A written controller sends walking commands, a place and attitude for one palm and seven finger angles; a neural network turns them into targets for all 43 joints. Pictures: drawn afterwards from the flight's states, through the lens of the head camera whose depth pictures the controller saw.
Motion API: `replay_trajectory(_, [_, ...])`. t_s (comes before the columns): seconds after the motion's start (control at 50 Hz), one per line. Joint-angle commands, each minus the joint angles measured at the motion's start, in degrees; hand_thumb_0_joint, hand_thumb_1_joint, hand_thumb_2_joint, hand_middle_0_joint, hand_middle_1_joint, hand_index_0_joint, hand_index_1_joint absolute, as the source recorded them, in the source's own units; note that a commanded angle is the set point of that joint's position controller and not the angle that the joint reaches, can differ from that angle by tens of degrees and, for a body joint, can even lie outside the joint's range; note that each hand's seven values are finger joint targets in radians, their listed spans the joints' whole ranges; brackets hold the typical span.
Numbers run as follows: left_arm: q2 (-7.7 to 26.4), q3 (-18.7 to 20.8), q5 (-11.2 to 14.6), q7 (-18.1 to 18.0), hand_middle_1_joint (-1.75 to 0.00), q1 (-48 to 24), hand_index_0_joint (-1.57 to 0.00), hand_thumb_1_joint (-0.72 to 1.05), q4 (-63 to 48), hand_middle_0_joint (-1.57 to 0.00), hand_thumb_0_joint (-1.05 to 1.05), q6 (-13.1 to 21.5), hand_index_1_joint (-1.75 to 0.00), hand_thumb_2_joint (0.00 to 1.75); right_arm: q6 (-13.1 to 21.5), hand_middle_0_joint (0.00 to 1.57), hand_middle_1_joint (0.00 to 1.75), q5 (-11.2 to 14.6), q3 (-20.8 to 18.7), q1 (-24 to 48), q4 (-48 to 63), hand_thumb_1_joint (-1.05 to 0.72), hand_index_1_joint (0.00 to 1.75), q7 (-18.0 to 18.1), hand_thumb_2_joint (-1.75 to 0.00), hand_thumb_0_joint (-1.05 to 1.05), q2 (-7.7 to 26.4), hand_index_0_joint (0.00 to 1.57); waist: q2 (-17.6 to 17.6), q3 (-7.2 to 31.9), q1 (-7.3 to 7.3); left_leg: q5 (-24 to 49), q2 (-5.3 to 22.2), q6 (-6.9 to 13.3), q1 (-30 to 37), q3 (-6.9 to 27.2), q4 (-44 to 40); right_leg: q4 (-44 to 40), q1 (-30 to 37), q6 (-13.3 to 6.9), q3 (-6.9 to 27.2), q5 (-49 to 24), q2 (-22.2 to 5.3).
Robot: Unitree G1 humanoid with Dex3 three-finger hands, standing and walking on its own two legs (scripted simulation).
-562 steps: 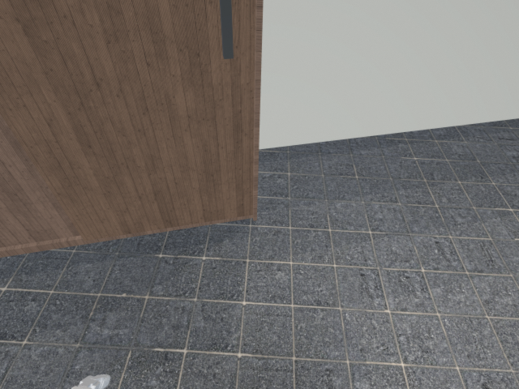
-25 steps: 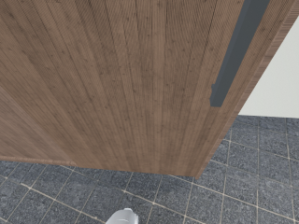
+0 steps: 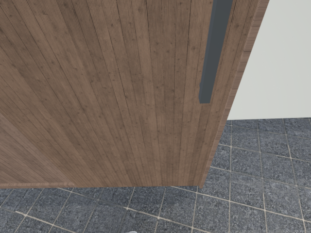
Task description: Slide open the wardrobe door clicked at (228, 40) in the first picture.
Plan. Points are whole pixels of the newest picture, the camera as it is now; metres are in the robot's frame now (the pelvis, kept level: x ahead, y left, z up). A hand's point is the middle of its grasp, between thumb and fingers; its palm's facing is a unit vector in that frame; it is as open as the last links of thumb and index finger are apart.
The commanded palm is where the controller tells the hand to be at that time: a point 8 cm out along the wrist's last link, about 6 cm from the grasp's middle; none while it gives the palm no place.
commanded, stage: come to a stop and stand still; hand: right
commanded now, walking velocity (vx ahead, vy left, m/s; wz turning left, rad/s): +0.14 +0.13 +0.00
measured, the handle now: (210, 47) +0.47 -0.12 +0.24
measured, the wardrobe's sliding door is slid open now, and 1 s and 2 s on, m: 0.00 0.00 0.00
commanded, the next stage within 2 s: look again from close up in 0.76 s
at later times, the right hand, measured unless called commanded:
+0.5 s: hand out of the picture +0.04 -0.14 -0.16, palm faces -0.03 +0.97 -0.24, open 7.3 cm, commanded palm none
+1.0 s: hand out of the picture +0.01 -0.15 -0.17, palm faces +0.02 +0.98 -0.21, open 7.4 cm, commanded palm none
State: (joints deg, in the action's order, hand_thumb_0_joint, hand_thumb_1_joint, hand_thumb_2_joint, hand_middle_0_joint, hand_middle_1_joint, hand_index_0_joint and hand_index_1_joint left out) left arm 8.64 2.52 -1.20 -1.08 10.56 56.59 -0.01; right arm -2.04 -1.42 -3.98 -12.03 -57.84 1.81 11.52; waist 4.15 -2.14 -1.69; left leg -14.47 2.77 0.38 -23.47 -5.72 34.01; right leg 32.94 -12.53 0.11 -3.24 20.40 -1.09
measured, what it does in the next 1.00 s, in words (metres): steps on the spot: left foot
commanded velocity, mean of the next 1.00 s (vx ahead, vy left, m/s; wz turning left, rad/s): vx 0.01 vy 0.03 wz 0.00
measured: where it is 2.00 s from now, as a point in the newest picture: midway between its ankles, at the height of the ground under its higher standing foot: outside the picture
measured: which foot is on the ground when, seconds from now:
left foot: up 0.00-0.34, down 0.36-1.00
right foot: down 0.00-1.00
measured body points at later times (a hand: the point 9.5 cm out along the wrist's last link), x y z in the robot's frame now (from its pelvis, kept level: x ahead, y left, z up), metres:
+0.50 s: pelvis +0.01 +0.04 +0.01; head +0.03 +0.06 +0.45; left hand -0.04 +0.26 -0.16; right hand +0.04 -0.19 -0.14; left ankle -0.02 +0.13 -0.73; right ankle -0.02 -0.11 -0.72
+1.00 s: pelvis -0.01 +0.03 +0.01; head -0.02 +0.02 +0.46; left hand +0.05 +0.26 -0.14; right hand +0.01 -0.20 -0.15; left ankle -0.02 +0.13 -0.73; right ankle -0.01 -0.07 -0.73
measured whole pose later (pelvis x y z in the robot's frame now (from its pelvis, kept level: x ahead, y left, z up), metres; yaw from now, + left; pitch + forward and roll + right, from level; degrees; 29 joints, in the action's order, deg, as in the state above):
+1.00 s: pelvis -0.01 +0.03 +0.01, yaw +1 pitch -3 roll +1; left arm 9.0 1.2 -0.6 -1.7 12.1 58.5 -0.1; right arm 0.4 -1.1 -0.2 -19.2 -57.8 2.8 9.4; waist 0.0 -0.5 -0.5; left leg -16.0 -1.0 1.5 -9.1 -3.9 27.6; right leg 30.1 -11.1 -1.7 -4.7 16.6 -1.0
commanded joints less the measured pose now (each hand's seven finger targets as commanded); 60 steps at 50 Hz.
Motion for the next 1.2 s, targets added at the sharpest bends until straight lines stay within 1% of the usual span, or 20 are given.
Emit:
replay_trajectory(0.0, [7.0, -0.1, -0.8, -0.7, -0.3, 1.0, -0.2, 0.9, -1.0, -0.2, 0.0, 1.0, -0.3, 0.9, 0.6, 0.2, 0.3, -0.3, 0.1, -0.9, 1.4, -0.9, 0.3, -1.0, -0.9, 0.0, 1.3, 0.2, -16.1, -6.0, 0.04, -5.0, 0.5, -1.6, 1.7, 6.4, 11.4, -27.5, -10.9, -5.9, 16.9, 8.6, -15.3])
replay_trajectory(0.08, [6.9, 0.0, -0.3, -1.5, -0.3, 6.7, -0.2, 0.9, 0.9, -0.2, 0.0, 1.6, -0.3, 0.9, 1.2, 0.2, 0.3, -0.4, 0.3, -4.9, -1.2, -0.9, 0.3, -1.7, -0.9, 0.0, 0.4, 0.2, -9.4, -5.3, 1.28, -3.5, -0.5, -2.5, -5.5, 5.8, 17.5, -23.6, 1.4, -6.1, 12.4, -4.1, -13.3])
replay_trajectory(0.14, [7.1, 0.1, -0.5, -1.8, -0.3, 10.8, -0.2, 0.9, 2.7, -0.2, 0.0, 1.8, -0.3, 0.9, 1.7, 0.2, 0.3, -0.4, 0.6, -3.6, -1.0, -0.9, 0.3, -1.8, -0.9, 0.0, 0.7, 0.2, -11.2, -3.7, 3.13, -6.2, 0.7, -2.8, -8.3, 5.1, 15.1, -20.7, 9.6, -8.0, 11.8, -18.2, -14.9])
replay_trajectory(0.2, [8.0, 0.3, -0.8, -2.1, -0.3, 13.3, -0.2, 0.9, 4.5, -0.2, 0.0, 1.6, -0.3, 0.9, 1.7, 0.2, 0.3, 0.1, 1.1, -2.2, -1.0, -0.9, 0.3, -1.7, -0.9, 0.0, 0.2, 0.2, -12.0, -0.9, 4.31, -10.1, 0.7, -2.8, -3.7, 3.9, 8.9, -16.4, 12.2, -8.8, 11.0, -34.0, -15.6])
replay_trajectory(0.26, [8.2, 0.4, -0.6, -2.2, -0.3, 12.4, -0.2, 0.9, 5.5, -0.2, 0.0, 1.4, -0.3, 0.9, 2.0, 0.2, 0.3, 0.7, 1.2, -3.9, -2.2, -0.9, 0.3, -1.4, -0.9, 0.0, -0.2, 0.2, -12.8, 1.7, 3.47, -8.4, -0.4, -2.3, 4.9, 2.8, -2.0, -12.6, 10.7, -7.7, 10.1, -42.2, -13.9])
replay_trajectory(0.3, [7.9, 0.4, 0.1, -2.0, -0.3, 11.4, -0.2, 0.9, 5.9, -0.2, 0.0, 1.5, -0.3, 0.9, 2.6, 0.2, 0.3, 0.7, 1.1, -8.6, -4.5, -0.9, 0.3, -1.1, -0.9, 0.0, 0.3, 0.2, -10.3, 4.7, 1.19, 5.6, 0.0, -2.3, 14.9, 2.3, -13.3, -8.7, 6.7, -4.3, 7.5, -34.6, -10.9])
replay_trajectory(0.32, [5.9, 0.2, 0.6, -1.6, -0.3, 11.5, -0.2, 0.9, 5.9, -0.2, 0.0, 1.7, -0.3, 0.9, 3.0, 0.2, 0.3, 0.6, 1.0, -10.5, -5.5, -0.9, 0.3, -0.7, -0.9, 0.0, 1.9, 0.2, -6.1, 6.3, 0.81, 13.2, 3.4, -1.6, 21.9, 5.3, -13.9, -6.6, 1.7, -1.6, 4.6, -26.6, -8.4])
replay_trajectory(0.34, [6.5, -0.6, 0.1, -1.4, -0.3, 7.1, -0.2, 0.9, 1.6, -0.2, 0.0, 1.5, -0.3, 0.9, 3.4, 0.2, 0.3, 0.6, 2.5, -11.5, -2.9, -0.9, 0.3, 0.0, -0.9, 0.0, 8.5, 0.2, -3.2, 0.5, 0.92, 11.1, 1.0, 0.7, 15.1, 6.4, -12.7, -8.1, 4.6, -1.1, 4.4, -16.2, -3.8])
replay_trajectory(0.36, [6.7, 0.7, 0.0, -1.2, -0.3, 7.4, -0.2, 0.9, 0.0, -0.2, 0.0, 2.0, -0.3, 0.9, 2.8, 0.2, 0.3, 0.8, 2.4, -11.1, -2.3, -0.9, 0.3, 0.0, -0.9, 0.0, 5.0, 0.2, -1.3, 3.2, 1.21, 1.5, 3.4, 1.5, 11.8, 8.4, -11.1, -5.4, 0.2, -0.8, 3.5, -7.5, -4.6])
replay_trajectory(0.38, [5.3, 0.6, -0.1, -1.1, -0.3, 7.6, -0.2, 0.9, 0.9, -0.2, 0.0, 1.9, -0.3, 0.9, 3.0, 0.2, 0.3, 0.3, 2.5, -9.7, -1.9, -0.9, 0.3, 0.2, -0.9, 0.0, 3.7, 0.2, -1.2, 3.9, 1.83, 3.5, 4.2, 2.4, 11.2, 9.0, -10.7, -4.3, -0.7, -1.0, 3.4, -9.6, -3.7])
replay_trajectory(0.44, [3.0, -0.3, -0.2, -0.8, -0.3, 9.0, -0.2, 0.9, 1.3, -0.2, 0.0, 0.7, -0.3, 0.9, 4.4, 0.2, 0.3, 0.3, 2.4, -10.6, -0.7, -0.9, 0.3, 1.1, -0.9, 0.0, 4.7, 0.2, 12.0, 3.0, 0.96, 17.4, 8.0, 3.5, 16.4, 14.5, -14.5, 2.1, -6.5, -0.2, 0.6, -1.8, -1.0])
replay_trajectory(0.5, [2.7, 0.2, 0.3, -1.0, -0.3, 7.7, -0.2, 0.9, 1.0, -0.2, 0.0, 0.5, -0.3, 0.9, 4.6, 0.2, 0.3, 0.0, 1.7, -9.7, 0.4, -0.9, 0.3, 1.4, -0.9, 0.0, 5.0, 0.2, -0.3, 1.3, 1.58, 26.0, 10.4, 5.8, 16.4, 15.4, -12.8, 6.1, -9.2, -0.1, 1.6, 0.7, -2.4])
replay_trajectory(0.54, [1.8, -0.3, 0.5, -0.8, -0.3, 8.1, -0.2, 0.9, 0.8, -0.2, 0.0, 0.5, -0.3, 0.9, 4.8, 0.2, 0.3, 0.0, 1.9, -9.9, 1.2, -0.9, 0.3, 1.7, -0.9, 0.0, 5.1, 0.2, 0.3, 2.4, 1.39, 35.9, 10.1, 6.0, 20.1, 14.9, -10.9, 5.8, -9.9, 0.0, 0.9, 1.3, -1.9])
replay_trajectory(0.6, [2.9, 0.1, 0.6, -1.1, -0.3, 8.2, -0.2, 0.9, 0.6, -0.2, 0.0, 0.4, -0.3, 0.9, 4.2, 0.2, 0.3, 0.2, 1.9, -7.6, 2.2, -0.9, 0.3, 1.8, -0.9, 0.0, 5.0, 0.2, 0.5, 0.2, 2.61, 29.9, 9.0, 6.4, 14.6, 13.0, -11.6, 2.9, -5.7, -0.3, 1.4, -2.8, -2.4])
replay_trajectory(0.64, [2.7, -0.3, 0.4, -0.9, -0.3, 9.8, -0.2, 0.9, 1.5, -0.2, 0.0, 0.7, -0.3, 0.9, 4.1, 0.2, 0.3, 0.2, 2.4, -6.7, 3.0, -0.9, 0.3, 1.9, -0.9, 0.0, 3.9, 0.2, -0.9, 0.4, 3.24, 26.6, 6.3, 4.6, 12.1, 10.9, -10.4, -2.1, -0.3, -0.8, 1.4, -12.2, -2.8])
replay_trajectory(0.7, [4.7, -0.1, 0.3, -1.2, -0.3, 7.9, -0.2, 0.9, 1.4, -0.2, 0.0, 0.9, -0.3, 0.9, 3.8, 0.2, 0.3, 0.5, 2.0, -8.1, 2.9, -0.9, 0.3, 1.6, -0.9, 0.0, 4.4, 0.2, -10.8, -0.9, 2.16, 24.2, 3.6, 1.9, 10.7, 8.3, -8.5, -2.8, 2.0, -1.5, 3.4, -26.1, -5.2])
replay_trajectory(0.76, [5.1, -0.3, 0.5, -1.2, -0.3, 6.5, -0.2, 0.9, 0.6, -0.2, 0.0, 0.7, -0.3, 0.9, 3.7, 0.2, 0.3, 0.4, 2.2, -10.1, 2.6, -0.9, 0.3, 1.6, -0.9, 0.0, 4.6, 0.2, -6.5, 0.2, 1.72, 25.2, 4.0, 1.2, 13.3, 9.2, -9.8, -2.7, 1.3, -1.3, 2.8, -22.9, -5.0])
replay_trajectory(0.84, [5.6, -0.3, 0.4, -0.9, -0.3, 5.5, -0.2, 0.9, 0.2, -0.2, 0.0, 0.6, -0.3, 0.9, 3.5, 0.2, 0.3, 0.2, 2.6, -8.8, 3.3, -0.9, 0.3, 1.3, -0.9, 0.0, 4.0, 0.2, -3.5, -0.3, 2.11, 16.8, 3.8, 1.8, 12.0, 9.4, -11.4, -5.7, 1.6, -1.5, 3.3, -16.5, -4.9])
replay_trajectory(1.02, [6.2, -0.6, 0.4, -0.5, -0.3, 5.0, -0.2, 0.9, 0.7, -0.2, 0.0, 0.7, -0.3, 0.9, 3.3, 0.2, 0.3, 0.4, 2.8, -9.9, 2.3, -0.9, 0.3, 1.0, -0.9, 0.0, 3.2, 0.2, -3.8, -2.9, 1.93, 4.1, 3.4, 1.4, 9.6, 9.4, -13.4, -10.4, -0.2, -2.2, 5.2, -8.7, -4.8])
replay_trajectory(1.18, [6.4, -0.9, 0.5, -0.4, -0.3, 7.5, -0.2, 0.9, 2.5, -0.2, 0.0, 0.9, -0.3, 0.9, 2.9, 0.2, 0.3, 0.3, 3.0, -11.5, 0.6, -0.9, 0.3, 1.0, -0.9, 0.0, 2.3, 0.2, -6.0, -3.3, 1.75, 1.1, 2.8, 1.0, 10.9, 7.4, -12.6, -15.3, -2.9, -2.7, 7.4, -2.2, -5.8])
